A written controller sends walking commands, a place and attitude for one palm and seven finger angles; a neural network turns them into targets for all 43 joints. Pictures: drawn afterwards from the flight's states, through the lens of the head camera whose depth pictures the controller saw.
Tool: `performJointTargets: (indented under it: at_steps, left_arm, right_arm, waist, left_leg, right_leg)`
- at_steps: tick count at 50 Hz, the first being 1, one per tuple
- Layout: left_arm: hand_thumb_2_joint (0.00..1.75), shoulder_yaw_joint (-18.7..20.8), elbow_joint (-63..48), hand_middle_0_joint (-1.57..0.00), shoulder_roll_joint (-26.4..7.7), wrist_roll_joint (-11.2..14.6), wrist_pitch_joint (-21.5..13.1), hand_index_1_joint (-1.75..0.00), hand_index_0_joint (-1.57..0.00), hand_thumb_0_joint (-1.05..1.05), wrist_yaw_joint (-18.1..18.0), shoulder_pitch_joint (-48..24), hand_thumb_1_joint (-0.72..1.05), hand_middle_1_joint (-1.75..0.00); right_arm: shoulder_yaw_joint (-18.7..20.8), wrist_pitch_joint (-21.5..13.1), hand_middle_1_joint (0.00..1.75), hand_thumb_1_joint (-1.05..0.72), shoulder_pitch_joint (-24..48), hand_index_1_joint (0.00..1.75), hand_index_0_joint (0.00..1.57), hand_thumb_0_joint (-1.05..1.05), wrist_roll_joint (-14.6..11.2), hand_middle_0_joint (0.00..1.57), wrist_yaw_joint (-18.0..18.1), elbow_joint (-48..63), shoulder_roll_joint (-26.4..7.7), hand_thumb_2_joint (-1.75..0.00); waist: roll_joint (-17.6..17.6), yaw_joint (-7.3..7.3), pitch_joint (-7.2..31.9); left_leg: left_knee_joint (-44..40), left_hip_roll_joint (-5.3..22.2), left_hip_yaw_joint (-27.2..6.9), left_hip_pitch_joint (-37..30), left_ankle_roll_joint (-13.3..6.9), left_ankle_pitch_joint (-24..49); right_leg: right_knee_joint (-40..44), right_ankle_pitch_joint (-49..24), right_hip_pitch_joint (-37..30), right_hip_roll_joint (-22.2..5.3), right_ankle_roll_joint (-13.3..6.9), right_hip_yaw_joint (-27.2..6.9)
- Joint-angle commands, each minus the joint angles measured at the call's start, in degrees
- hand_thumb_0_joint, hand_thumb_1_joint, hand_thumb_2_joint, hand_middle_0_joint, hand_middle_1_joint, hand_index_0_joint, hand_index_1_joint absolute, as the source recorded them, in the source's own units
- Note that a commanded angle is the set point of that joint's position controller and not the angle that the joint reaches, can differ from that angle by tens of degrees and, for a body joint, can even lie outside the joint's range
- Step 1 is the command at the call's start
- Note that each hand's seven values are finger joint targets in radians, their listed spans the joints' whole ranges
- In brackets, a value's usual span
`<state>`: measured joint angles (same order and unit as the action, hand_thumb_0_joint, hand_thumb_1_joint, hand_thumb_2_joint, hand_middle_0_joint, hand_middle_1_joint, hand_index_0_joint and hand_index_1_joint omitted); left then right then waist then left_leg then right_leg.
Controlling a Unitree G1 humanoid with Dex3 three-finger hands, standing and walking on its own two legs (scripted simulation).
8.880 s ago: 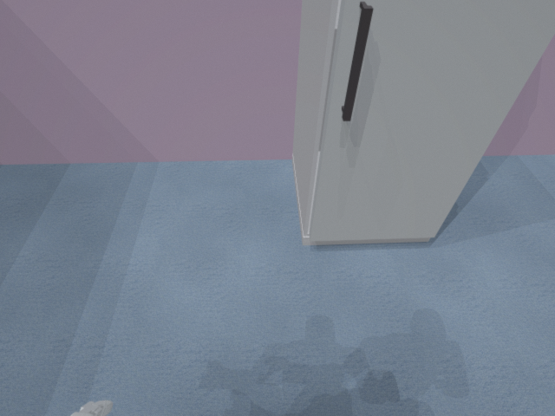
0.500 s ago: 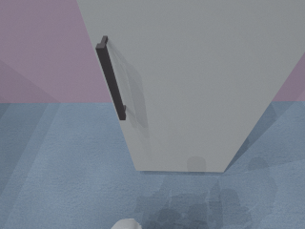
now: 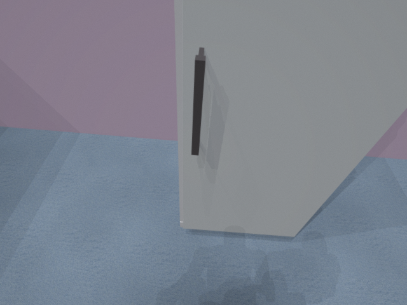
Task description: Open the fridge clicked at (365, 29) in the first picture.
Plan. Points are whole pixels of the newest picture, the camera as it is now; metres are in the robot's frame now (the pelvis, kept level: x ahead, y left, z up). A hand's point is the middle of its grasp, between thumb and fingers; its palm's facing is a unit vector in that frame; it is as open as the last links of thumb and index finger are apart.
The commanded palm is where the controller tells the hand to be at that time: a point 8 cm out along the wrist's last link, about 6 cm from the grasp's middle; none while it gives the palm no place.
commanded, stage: come to a stop and stand still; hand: left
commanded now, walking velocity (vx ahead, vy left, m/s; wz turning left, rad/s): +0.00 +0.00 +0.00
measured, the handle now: (197, 108) +0.53 +0.06 +0.09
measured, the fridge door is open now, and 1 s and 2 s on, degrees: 0 0 0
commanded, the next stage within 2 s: look again from close up in 0.72 s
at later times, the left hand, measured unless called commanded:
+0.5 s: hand out of the picture -0.06 +0.13 -0.18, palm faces +0.03 -0.99 -0.16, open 7.3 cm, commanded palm none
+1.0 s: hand out of the picture -0.05 +0.14 -0.19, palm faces +0.06 -0.98 -0.17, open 7.4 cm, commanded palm none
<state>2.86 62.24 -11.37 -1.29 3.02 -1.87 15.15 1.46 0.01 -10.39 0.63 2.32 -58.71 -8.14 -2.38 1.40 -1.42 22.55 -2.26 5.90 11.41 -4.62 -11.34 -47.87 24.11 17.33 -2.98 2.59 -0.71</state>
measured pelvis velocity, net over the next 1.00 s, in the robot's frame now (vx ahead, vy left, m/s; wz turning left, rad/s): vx -0.03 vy -0.01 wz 0.03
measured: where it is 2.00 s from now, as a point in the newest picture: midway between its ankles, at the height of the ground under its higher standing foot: outside the picture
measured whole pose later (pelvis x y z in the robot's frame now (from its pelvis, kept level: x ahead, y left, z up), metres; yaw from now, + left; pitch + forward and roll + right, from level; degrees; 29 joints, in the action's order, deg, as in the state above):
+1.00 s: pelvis -0.03 -0.01 -0.01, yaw +2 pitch +0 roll -1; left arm -0.4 63.1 -5.9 -1.1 -2.0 -3.0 20.8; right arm -0.1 -1.0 -18.6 1.2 1.1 -61.4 -8.6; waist 1.6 -1.0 0.2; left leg 33.2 -0.6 3.2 19.0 -3.2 -13.9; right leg -30.6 20.1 10.0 -0.3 -0.1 3.9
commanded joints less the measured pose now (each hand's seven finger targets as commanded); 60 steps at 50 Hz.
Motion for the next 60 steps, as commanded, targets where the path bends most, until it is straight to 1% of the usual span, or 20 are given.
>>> performJointTargets:
  at_steps: [1, 4, 5, 7, 8, 9, 11, 19, 24, 38, 39, 40, 41, 42, 45, 47, 51, 54, 57, 60]
  left_arm:
    - [0.90, -0.8, -2.2, -0.20, -1.5, 0.4, -1.5, -0.30, -0.20, 0.00, -0.1, 0.0, 0.90, -0.30]
    - [0.90, -1.2, 0.4, -0.20, -1.5, 0.5, -2.0, -0.30, -0.20, 0.00, -0.5, 4.4, 0.90, -0.30]
    - [0.90, -1.3, 1.1, -0.20, -2.1, 0.5, -2.4, -0.30, -0.20, 0.00, -0.7, 5.5, 0.90, -0.30]
    - [0.90, -1.5, 1.4, -0.20, -3.4, 0.7, -3.1, -0.30, -0.20, 0.00, -0.9, 4.3, 0.90, -0.30]
    - [0.90, -1.7, 1.4, -0.20, -3.5, 0.8, -3.0, -0.30, -0.20, 0.00, -0.8, 4.0, 0.90, -0.30]
    - [0.90, -1.8, 1.7, -0.20, -2.9, 0.7, -3.3, -0.30, -0.20, 0.00, -0.8, 3.6, 0.90, -0.30]
    - [0.90, -2.1, 1.6, -0.20, -2.1, 0.8, -3.4, -0.30, -0.20, 0.00, -0.8, 3.0, 0.90, -0.30]
    - [0.90, -2.0, 1.8, -0.20, -1.3, 0.8, -2.7, -0.30, -0.20, 0.00, -0.8, 5.8, 0.90, -0.30]
    - [0.90, -1.8, 2.0, -0.20, -0.3, 0.8, -2.8, -0.30, -0.20, 0.00, -0.7, 7.7, 0.90, -0.30]
    - [0.90, -2.2, 3.5, -0.20, 2.4, 0.6, -3.6, -0.30, -0.20, 0.00, -0.9, 11.1, 0.90, -0.30]
    - [0.90, -3.2, 3.3, -0.20, -0.1, -0.8, -5.6, -0.30, -0.20, 0.00, -2.2, 13.6, 0.90, -0.30]
    - [0.90, -2.8, 0.2, -0.20, -2.0, -0.2, -5.9, -0.30, -0.20, 0.00, -1.9, 9.7, 0.90, -0.30]
    - [0.90, -2.1, -0.8, -0.20, -3.0, -0.3, -6.2, -0.30, -0.20, 0.00, -1.6, 7.4, 0.90, -0.30]
    - [0.90, -2.3, -1.0, -0.20, -2.1, 0.1, -6.4, -0.30, -0.20, 0.00, -1.5, 6.9, 0.90, -0.30]
    - [0.90, -2.5, -1.3, -0.20, 0.0, 0.4, -6.4, -0.30, -0.20, 0.00, -1.3, 8.3, 0.90, -0.30]
    - [0.90, -2.5, -1.3, -0.20, 0.3, 0.3, -6.0, -0.30, -0.20, 0.00, -1.3, 9.5, 0.90, -0.30]
    - [0.90, -2.4, -1.4, -0.20, 0.2, 0.3, -5.5, -0.30, -0.20, 0.00, -1.2, 10.4, 0.90, -0.30]
    - [0.90, -2.3, -2.1, -0.20, -0.6, 0.4, -5.2, -0.30, -0.20, 0.00, -1.2, 9.7, 0.90, -0.30]
    - [0.90, -2.1, -2.6, -0.20, -1.7, 0.3, -4.9, -0.30, -0.20, 0.00, -1.2, 8.9, 0.90, -0.30]
    - [0.90, -2.0, -3.0, -0.20, -2.3, 0.4, -4.6, -0.30, -0.20, 0.00, -1.1, 8.6, 0.90, -0.30]
  right_arm:
    - [1.8, -0.7, 0.30, -0.90, -5.6, 0.30, 0.20, 0.00, 0.2, 0.20, 0.2, -0.8, -8.3, -0.90]
    - [1.5, -0.8, 0.30, -0.90, -5.4, 0.30, 0.20, 0.00, -0.3, 0.20, 0.0, -1.9, -7.8, -0.90]
    - [1.3, -0.9, 0.30, -0.90, -5.3, 0.30, 0.20, 0.00, -0.6, 0.20, -0.2, -2.3, -6.7, -0.90]
    - [0.6, -0.9, 0.30, -0.90, -5.5, 0.30, 0.20, 0.00, -0.7, 0.20, -0.6, -2.8, -5.0, -0.90]
    - [0.4, -0.9, 0.30, -0.90, -6.2, 0.30, 0.20, 0.00, -0.6, 0.20, -0.8, -3.3, -4.9, -0.90]
    - [0.4, -0.7, 0.30, -0.90, -6.1, 0.30, 0.20, 0.00, -0.3, 0.20, -0.8, -4.1, -4.9, -0.90]
    - [0.3, -0.5, 0.30, -0.90, -8.0, 0.30, 0.20, 0.00, -0.2, 0.20, -0.8, -5.0, -5.3, -0.90]
    - [0.0, 0.4, 0.30, -0.90, -10.8, 0.30, 0.20, 0.00, 0.0, 0.20, -0.8, -7.0, -4.0, -0.90]
    - [0.2, 0.5, 0.30, -0.90, -12.4, 0.30, 0.20, 0.00, 0.2, 0.20, -0.6, -7.2, -2.9, -0.90]
    - [0.0, -0.2, 0.30, -0.90, -13.2, 0.30, 0.20, 0.00, -0.1, 0.20, -0.2, -7.1, -1.5, -0.90]
    - [-0.6, -1.1, 0.30, -0.90, -5.1, 0.30, 0.20, 0.00, 0.2, 0.20, -1.3, -2.1, -4.3, -0.90]
    - [-0.3, -0.5, 0.30, -0.90, -9.2, 0.30, 0.20, 0.00, 0.1, 0.20, -1.9, -0.5, -2.2, -0.90]
    - [-0.7, -0.3, 0.30, -0.90, -9.9, 0.30, 0.20, 0.00, 0.8, 0.20, -2.1, -1.2, -1.7, -0.90]
    - [-0.8, -0.5, 0.30, -0.90, -11.7, 0.30, 0.20, 0.00, 0.8, 0.20, -2.1, -1.4, -1.6, -0.90]
    - [-1.2, -1.5, 0.30, -0.90, -12.2, 0.30, 0.20, 0.00, 0.5, 0.20, -1.7, -0.7, -2.5, -0.90]
    - [-1.3, -2.0, 0.30, -0.90, -11.7, 0.30, 0.20, 0.00, 0.4, 0.20, -1.3, -0.4, -3.5, -0.90]
    - [-1.3, -2.4, 0.30, -0.90, -10.0, 0.30, 0.20, 0.00, 0.3, 0.20, -0.9, 0.1, -4.6, -0.90]
    - [-1.2, -2.3, 0.30, -0.90, -9.8, 0.30, 0.20, 0.00, 0.3, 0.20, -0.8, -0.2, -5.4, -0.90]
    - [-1.1, -2.5, 0.30, -0.90, -9.3, 0.30, 0.20, 0.00, 0.3, 0.20, -0.8, -0.5, -6.0, -0.90]
    - [-1.1, -2.3, 0.30, -0.90, -8.4, 0.30, 0.20, 0.00, 0.3, 0.20, -0.8, -0.4, -6.5, -0.90]
  waist:
    - [8.3, -2.26, 3.2]
    - [6.1, -0.71, 4.3]
    - [4.3, -0.67, 3.8]
    - [1.5, -1.57, 0.8]
    - [3.2, -1.82, -0.4]
    - [-2.8, -1.80, -1.8]
    - [-5.2, -2.19, -3.7]
    - [2.7, -1.81, -8.8]
    - [3.1, -1.76, -6.9]
    - [3.0, -2.04, -5.1]
    - [-0.5, 1.20, -8.0]
    - [-1.8, -3.86, -4.0]
    - [1.7, -4.04, -3.0]
    - [2.2, -4.80, -2.0]
    - [3.1, -3.74, -0.7]
    - [5.8, -2.44, -1.3]
    - [2.8, -1.10, -2.4]
    - [0.3, -1.22, -1.8]
    - [2.7, -1.07, -1.4]
    - [2.7, -1.01, -1.1]
  left_leg:
    - [-6.6, 16.6, -15.7, -10.6, -4.7, 21.5]
    - [-4.9, 13.7, -13.8, -6.8, -1.5, 16.0]
    - [-4.1, 11.7, -12.1, -3.8, 0.6, 12.1]
    - [-4.4, 8.5, -9.6, -1.1, 3.3, 6.6]
    - [-5.8, 7.7, -9.7, -1.7, 3.7, 4.0]
    - [-4.7, 7.7, -8.9, -2.6, 3.5, 4.7]
    - [-4.5, 8.0, -8.4, -3.6, 3.1, 3.5]
    - [-7.6, 7.6, -9.8, 2.1, 3.2, -9.8]
    - [-6.7, 7.4, -10.0, 2.5, 3.1, -10.9]
    - [-5.2, 8.0, -10.1, 1.0, 2.8, -5.9]
    - [7.9, 7.0, -7.5, 7.2, 4.7, -1.8]
    - [9.9, 5.5, -6.4, 4.7, 4.5, -6.5]
    - [10.4, 4.7, -6.0, 3.1, 4.2, -4.2]
    - [10.3, 5.2, -5.8, 2.8, 3.8, -3.1]
    - [5.8, 6.4, -8.1, 2.9, 2.6, 1.8]
    - [3.7, 7.8, -10.6, 5.1, 1.2, 4.3]
    - [2.1, 8.3, -11.0, 6.5, 0.5, 6.9]
    - [1.7, 8.1, -10.4, 4.8, 0.7, 7.6]
    - [1.1, 8.2, -10.2, 3.8, 0.7, 10.2]
    - [0.4, 8.4, -10.3, 3.0, 0.7, 8.4]
  right_leg:
    - [13.1, 1.4, 0.7, -0.6, -0.3, 1.2]
    - [26.3, -9.8, -7.9, -0.6, -1.0, 1.9]
    - [29.6, -14.6, -11.0, -2.2, -1.8, -0.1]
    - [29.6, -17.1, -10.1, -6.1, -4.0, -3.1]
    - [29.1, -14.4, -8.0, -6.2, -4.4, -2.7]
    - [29.5, -14.1, -6.0, -5.1, -4.3, -2.8]
    - [30.7, -10.8, -3.6, -4.8, -4.1, -2.3]
    - [31.7, 1.4, 0.5, -3.2, -3.9, -2.7]
    - [31.4, 3.5, 1.2, -2.8, -4.3, -3.0]
    - [30.2, -2.8, 1.1, -2.6, -4.4, -2.5]
    - [31.9, -14.2, 0.6, -4.1, -4.9, -5.4]
    - [34.9, 2.7, 4.3, -7.3, -6.5, -7.7]
    - [34.0, 2.7, 4.2, -7.8, -7.7, -7.3]
    - [32.3, 3.2, 4.0, -6.7, -7.9, -5.5]
    - [26.2, -4.9, 0.8, -3.3, -7.4, -2.7]
    - [23.0, -8.4, -1.8, -1.6, -6.6, -0.6]
    - [22.5, -12.0, -4.3, -1.7, -5.7, -0.1]
    - [22.7, -13.0, -4.7, -2.1, -5.4, -0.4]
    - [22.4, -14.1, -5.5, -2.3, -5.0, -0.1]
    - [23.3, -13.1, -5.5, -2.4, -4.9, -0.3]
